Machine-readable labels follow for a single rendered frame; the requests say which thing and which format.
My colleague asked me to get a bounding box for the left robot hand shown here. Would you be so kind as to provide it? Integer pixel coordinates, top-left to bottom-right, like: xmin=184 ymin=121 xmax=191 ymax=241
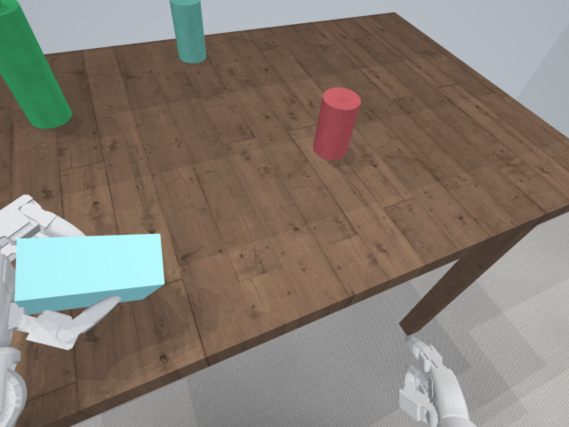
xmin=0 ymin=195 xmax=121 ymax=350

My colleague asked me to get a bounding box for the table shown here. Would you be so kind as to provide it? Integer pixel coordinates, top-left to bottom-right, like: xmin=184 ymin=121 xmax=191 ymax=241
xmin=0 ymin=12 xmax=569 ymax=427

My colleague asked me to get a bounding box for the sponge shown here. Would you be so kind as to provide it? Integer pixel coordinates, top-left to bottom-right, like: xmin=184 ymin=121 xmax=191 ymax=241
xmin=14 ymin=234 xmax=164 ymax=315

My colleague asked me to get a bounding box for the right robot hand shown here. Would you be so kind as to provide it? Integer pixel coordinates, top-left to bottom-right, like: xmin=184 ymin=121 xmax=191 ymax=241
xmin=399 ymin=335 xmax=469 ymax=427

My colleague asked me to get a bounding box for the left robot forearm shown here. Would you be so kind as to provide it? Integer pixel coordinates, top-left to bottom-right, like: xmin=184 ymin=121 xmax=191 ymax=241
xmin=0 ymin=347 xmax=27 ymax=427

